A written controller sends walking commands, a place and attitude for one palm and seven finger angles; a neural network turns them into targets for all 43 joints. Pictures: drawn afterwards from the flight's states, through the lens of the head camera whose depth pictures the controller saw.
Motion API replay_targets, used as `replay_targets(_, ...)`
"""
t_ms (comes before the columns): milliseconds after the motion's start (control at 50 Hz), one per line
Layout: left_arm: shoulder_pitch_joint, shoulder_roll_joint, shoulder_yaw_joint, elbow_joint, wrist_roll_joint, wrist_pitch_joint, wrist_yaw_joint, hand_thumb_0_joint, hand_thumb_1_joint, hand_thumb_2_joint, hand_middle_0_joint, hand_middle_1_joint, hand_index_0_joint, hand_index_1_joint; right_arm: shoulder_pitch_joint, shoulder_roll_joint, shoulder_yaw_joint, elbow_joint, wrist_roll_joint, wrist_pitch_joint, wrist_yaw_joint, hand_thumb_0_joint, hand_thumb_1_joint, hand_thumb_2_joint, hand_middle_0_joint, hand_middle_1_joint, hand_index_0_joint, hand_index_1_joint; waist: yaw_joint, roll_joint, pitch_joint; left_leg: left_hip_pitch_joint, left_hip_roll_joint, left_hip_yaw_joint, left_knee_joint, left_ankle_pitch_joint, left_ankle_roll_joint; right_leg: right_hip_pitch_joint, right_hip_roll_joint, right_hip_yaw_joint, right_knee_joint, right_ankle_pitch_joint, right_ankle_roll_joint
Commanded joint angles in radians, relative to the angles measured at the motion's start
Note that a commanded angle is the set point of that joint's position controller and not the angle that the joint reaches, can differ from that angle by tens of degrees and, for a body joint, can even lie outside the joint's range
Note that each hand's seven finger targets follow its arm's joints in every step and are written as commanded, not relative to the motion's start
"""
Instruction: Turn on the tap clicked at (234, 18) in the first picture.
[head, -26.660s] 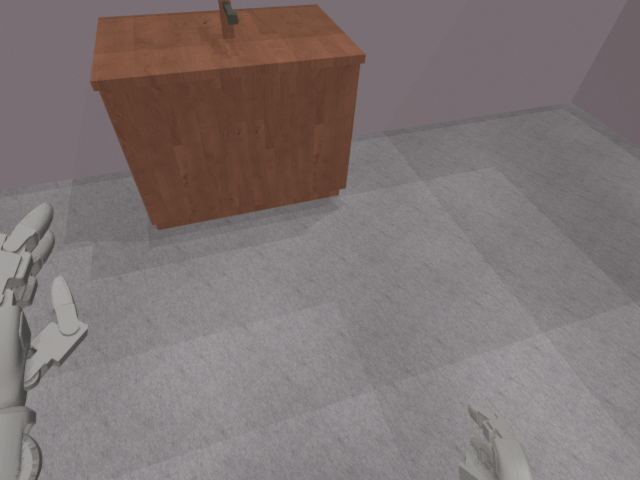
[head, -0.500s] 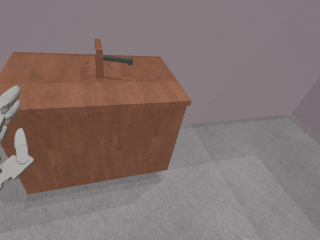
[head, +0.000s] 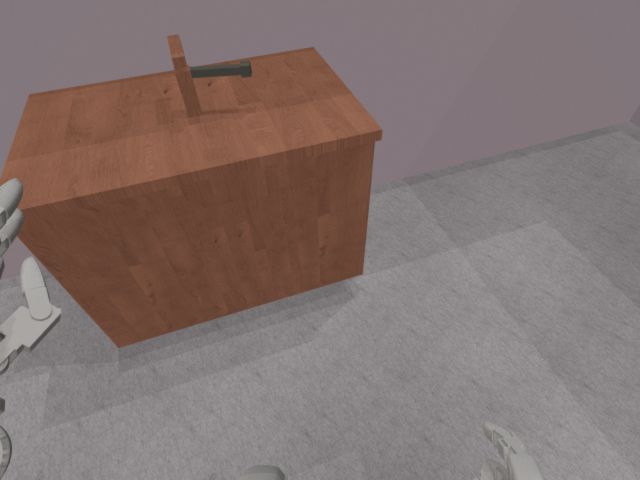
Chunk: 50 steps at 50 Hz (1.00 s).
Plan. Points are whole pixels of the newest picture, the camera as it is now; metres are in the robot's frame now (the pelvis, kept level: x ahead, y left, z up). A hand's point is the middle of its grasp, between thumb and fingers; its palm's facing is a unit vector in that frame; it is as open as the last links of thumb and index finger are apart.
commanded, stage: stop stepping back and stand still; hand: left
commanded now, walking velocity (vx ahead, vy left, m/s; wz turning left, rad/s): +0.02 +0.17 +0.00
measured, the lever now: (245, 69) +0.98 +0.26 +0.06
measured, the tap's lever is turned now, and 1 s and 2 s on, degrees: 76 76 76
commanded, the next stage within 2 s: stand and check the lever's angle in 0.78 s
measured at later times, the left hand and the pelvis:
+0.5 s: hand (97, 277) +0.27 +0.25 +0.17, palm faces +0.40 -0.83 -0.39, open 7.4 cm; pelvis +0.06 +0.01 +0.01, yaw +0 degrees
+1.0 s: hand (80, 272) +0.27 +0.27 +0.17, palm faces +0.38 -0.86 -0.34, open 7.4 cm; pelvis +0.06 +0.03 +0.01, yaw -1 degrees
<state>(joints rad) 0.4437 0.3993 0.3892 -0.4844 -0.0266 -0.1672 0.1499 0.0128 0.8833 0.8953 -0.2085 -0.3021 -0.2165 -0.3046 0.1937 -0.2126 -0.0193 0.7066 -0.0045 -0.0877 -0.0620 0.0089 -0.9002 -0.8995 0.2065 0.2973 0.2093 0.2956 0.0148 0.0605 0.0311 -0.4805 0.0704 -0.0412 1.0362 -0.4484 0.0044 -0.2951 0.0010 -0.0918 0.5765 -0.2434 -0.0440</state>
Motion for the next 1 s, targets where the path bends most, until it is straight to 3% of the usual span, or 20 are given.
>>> replay_targets(0,-0.093,0.12,0.052,-0.132,-0.014,-0.058,0.009,0.0,0.9,0.9,-0.2,-0.3,-0.2,-0.3,-0.1,-0.114,-0.048,-0.161,0.019,-0.053,-0.007,0.0,-0.9,-0.9,0.2,0.3,0.2,0.3,-0.045,-0.177,-0.064,-0.122,0.025,0.0,0.043,0.119,-0.006,0.093,-0.298,0.366,-0.311,-0.166,-0.14)
replay_targets(40,-0.104,0.135,0.067,-0.147,-0.021,-0.072,0.017,0.0,0.9,0.9,-0.2,-0.3,-0.2,-0.3,-0.137,-0.101,-0.035,-0.168,0.017,-0.05,-0.02,0.0,-0.9,-0.9,0.2,0.3,0.2,0.3,-0.039,-0.224,-0.053,0.03,0.008,0.064,-0.167,0.145,0.0,0.018,-0.256,0.219,-0.285,-0.108,-0.098)
replay_targets(80,-0.125,0.15,0.069,-0.202,-0.024,-0.08,0.025,0.0,0.9,0.9,-0.2,-0.3,-0.2,-0.3,-0.152,-0.101,-0.04,-0.183,0.012,-0.06,-0.028,0.0,-0.9,-0.9,0.2,0.3,0.2,0.3,-0.022,-0.232,-0.048,0.18,-0.022,0.105,-0.31,0.158,0.011,-0.04,-0.25,0.2,-0.283,-0.174,-0.083)
replay_targets(100,-0.135,0.158,0.076,-0.234,-0.024,-0.083,0.03,0.0,0.9,0.9,-0.2,-0.3,-0.2,-0.3,-0.15,-0.103,-0.044,-0.186,0.008,-0.066,-0.03,0.0,-0.9,-0.9,0.2,0.3,0.2,0.3,-0.018,-0.209,-0.05,0.236,-0.032,0.12,-0.385,0.17,0.014,-0.046,-0.248,0.191,-0.264,-0.198,-0.079)
replay_targets(120,-0.14,0.175,0.088,-0.258,-0.025,-0.085,0.035,0.0,0.9,0.9,-0.2,-0.3,-0.2,-0.3,-0.147,-0.117,-0.052,-0.189,0.006,-0.069,-0.036,0.0,-0.9,-0.9,0.2,0.3,0.2,0.3,-0.025,-0.146,-0.038,0.284,-0.039,0.118,-0.443,0.169,0.016,-0.066,-0.232,0.174,-0.231,-0.231,-0.066)
replay_targets(140,-0.123,0.157,0.078,-0.261,-0.026,-0.088,0.034,0.0,0.9,0.9,-0.2,-0.3,-0.2,-0.3,-0.14,-0.118,-0.052,-0.192,0.003,-0.07,-0.036,0.0,-0.9,-0.9,0.2,0.3,0.2,0.3,-0.024,-0.057,-0.029,0.322,-0.034,0.079,-0.493,0.142,0.025,-0.1,-0.2,0.166,-0.175,-0.254,-0.047)
replay_targets(180,-0.105,0.142,0.093,-0.28,-0.021,-0.096,0.036,0.0,0.9,0.9,-0.2,-0.3,-0.2,-0.3,-0.139,-0.146,-0.052,-0.212,0.001,-0.074,-0.031,0.0,-0.9,-0.9,0.2,0.3,0.2,0.3,-0.013,0.192,-0.011,0.26,0.105,-0.184,-0.684,0.054,0.089,-0.103,-0.054,0.087,-0.013,-0.207,0.023)
replay_targets(200,-0.107,0.144,0.101,-0.286,-0.013,-0.099,0.038,0.0,0.9,0.9,-0.2,-0.3,-0.2,-0.3,-0.131,-0.147,-0.046,-0.221,0.008,-0.079,-0.024,0.0,-0.9,-0.9,0.2,0.3,0.2,0.3,-0.003,0.234,-0.026,0.206,0.147,-0.251,-0.746,0.087,0.105,-0.032,-0.007,0.051,0.05,-0.126,0.046)
replay_targets(220,-0.098,0.166,0.121,-0.251,-0.019,-0.102,0.038,0.0,0.9,0.9,-0.2,-0.3,-0.2,-0.3,-0.125,-0.137,-0.049,-0.221,0.012,-0.081,-0.023,0.0,-0.9,-0.9,0.2,0.3,0.2,0.3,0.005,0.199,-0.041,0.154,0.143,-0.244,-0.752,0.094,0.092,0.039,0.003,0.058,0.042,-0.131,0.053)
replay_targets(260,-0.016,0.124,0.103,-0.167,-0.013,-0.086,0.027,0.0,0.9,0.9,-0.2,-0.3,-0.2,-0.3,-0.112,-0.111,-0.036,-0.216,0.021,-0.086,-0.019,0.0,-0.9,-0.9,0.2,0.3,0.2,0.3,-0.001,0.147,-0.026,0.077,0.078,-0.108,-0.721,0.034,0.056,0.127,-0.005,0.064,-0.072,-0.079,0.049)
replay_targets(280,-0.025,0.117,0.094,-0.174,-0.014,-0.085,0.025,0.0,0.9,0.9,-0.2,-0.3,-0.2,-0.3,-0.107,-0.107,-0.037,-0.219,0.023,-0.089,-0.014,0.0,-0.9,-0.9,0.2,0.3,0.2,0.3,-0.005,0.084,-0.038,0.107,0.035,-0.042,-0.645,0.102,0.038,0.126,-0.021,0.098,-0.137,-0.007,0.041)
replay_targets(300,-0.021,0.112,0.085,-0.167,-0.017,-0.083,0.022,0.0,0.9,0.9,-0.2,-0.3,-0.2,-0.3,-0.105,-0.103,-0.038,-0.217,0.02,-0.09,-0.01,0.0,-0.9,-0.9,0.2,0.3,0.2,0.3,-0.01,-0.018,-0.062,0.146,0.001,0.003,-0.558,0.186,0.02,0.111,-0.059,0.162,-0.185,0.053,0.026)
replay_targets(340,-0.011,0.107,0.063,-0.184,-0.028,-0.073,0.017,0.0,0.9,0.9,-0.2,-0.3,-0.2,-0.3,-0.095,-0.105,-0.044,-0.217,0.023,-0.092,-0.003,0.0,-0.9,-0.9,0.2,0.3,0.2,0.3,-0.017,-0.131,-0.14,0.22,-0.008,0.034,-0.454,0.376,0.001,0.139,-0.136,0.226,-0.184,0.264,0.0)
replay_targets(380,-0.022,0.096,0.045,-0.201,-0.031,-0.063,0.014,0.0,0.9,0.9,-0.2,-0.3,-0.2,-0.3,-0.098,-0.109,-0.042,-0.222,0.022,-0.091,-0.002,0.0,-0.9,-0.9,0.2,0.3,0.2,0.3,-0.014,-0.116,-0.191,0.266,-0.002,0.039,-0.478,0.47,0.003,0.173,-0.129,0.186,-0.138,0.39,0.01)
replay_targets(460,-0.032,0.119,0.056,-0.226,-0.031,-0.044,0.014,0.0,0.9,0.9,-0.2,-0.3,-0.2,-0.3,-0.115,-0.105,-0.031,-0.233,0.02,-0.077,-0.01,0.0,-0.9,-0.9,0.2,0.3,0.2,0.3,-0.005,-0.058,-0.197,0.352,0.026,0.032,-0.528,0.592,0.019,0.142,-0.071,0.12,-0.132,0.338,0.043)
replay_targets(520,-0.063,0.149,0.078,-0.256,-0.032,-0.041,0.017,0.0,0.9,0.9,-0.2,-0.3,-0.2,-0.3,-0.129,-0.103,-0.025,-0.239,0.017,-0.067,-0.016,0.0,-0.9,-0.9,0.2,0.3,0.2,0.3,-0.003,-0.021,-0.177,0.354,0.026,0.03,-0.548,0.581,0.018,0.138,-0.06,0.111,-0.156,0.295,0.043)
replay_targets(780,-0.008,0.102,0.035,-0.203,-0.039,-0.024,0.011,0.0,0.9,0.9,-0.2,-0.3,-0.2,-0.3,-0.126,-0.109,-0.025,-0.254,0.018,-0.042,-0.017,0.0,-0.9,-0.9,0.2,0.3,0.2,0.3,-0.004,0.0,-0.174,0.341,0.013,0.043,-0.604,0.54,0.006,0.156,-0.033,0.088,-0.205,0.261,0.051)
replay_targets(840,-0.029,0.112,0.036,-0.203,-0.038,-0.024,0.012,0.0,0.9,0.9,-0.2,-0.3,-0.2,-0.3,-0.135,-0.108,-0.023,-0.254,0.017,-0.042,-0.022,0.0,-0.9,-0.9,0.2,0.3,0.2,0.3,-0.005,0.002,-0.146,0.329,0.007,0.042,-0.616,0.478,0.004,0.137,-0.032,0.095,-0.231,0.225,0.051)
replay_targets(920,-0.057,0.131,0.044,-0.244,-0.036,-0.032,0.018,0.0,0.9,0.9,-0.2,-0.3,-0.2,-0.3,-0.137,-0.115,-0.026,-0.256,0.013,-0.047,-0.026,0.0,-0.9,-0.9,0.2,0.3,0.2,0.3,-0.004,0.05,-0.157,0.333,0.0,0.036,-0.635,0.449,0.002,0.146,-0.028,0.09,-0.234,0.199,0.047)
replay_targets(980,-0.044,0.117,0.034,-0.222,-0.035,-0.034,0.019,0.0,0.9,0.9,-0.2,-0.3,-0.2,-0.3,-0.135,-0.111,-0.023,-0.256,0.013,-0.05,-0.026,0.0,-0.9,-0.9,0.2,0.3,0.2,0.3,-0.003,0.039,-0.139,0.323,-0.001,0.033,-0.659,0.376,0.001,0.135,-0.02,0.085,-0.247,0.153,0.049)
